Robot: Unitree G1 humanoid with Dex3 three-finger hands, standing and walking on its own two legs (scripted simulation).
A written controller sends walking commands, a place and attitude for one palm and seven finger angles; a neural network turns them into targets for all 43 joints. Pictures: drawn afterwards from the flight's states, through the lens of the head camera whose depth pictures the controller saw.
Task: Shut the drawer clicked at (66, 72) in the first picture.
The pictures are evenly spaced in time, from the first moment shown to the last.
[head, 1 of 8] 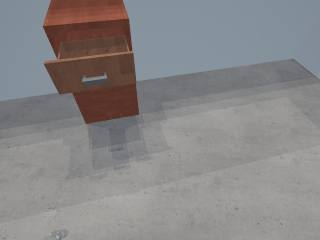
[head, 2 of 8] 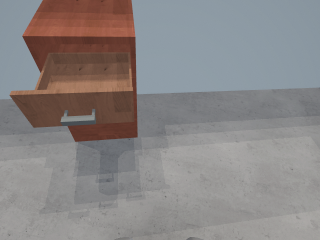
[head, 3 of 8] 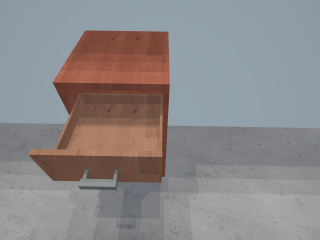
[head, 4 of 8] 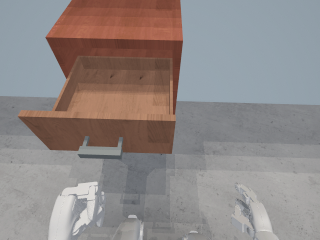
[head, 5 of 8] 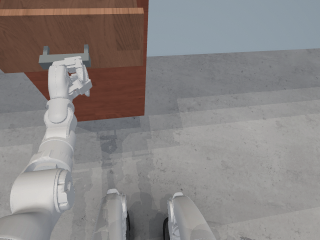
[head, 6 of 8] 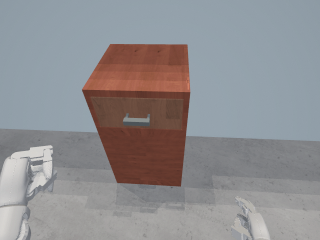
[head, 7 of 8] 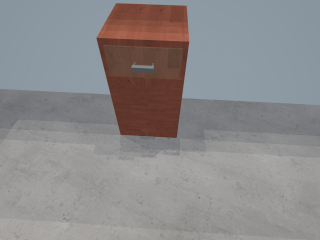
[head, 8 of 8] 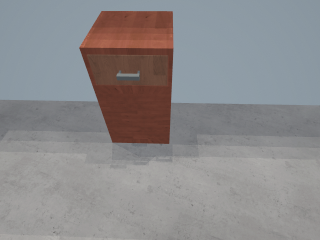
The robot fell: no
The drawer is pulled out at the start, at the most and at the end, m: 0.29 0.29 0.00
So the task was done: yes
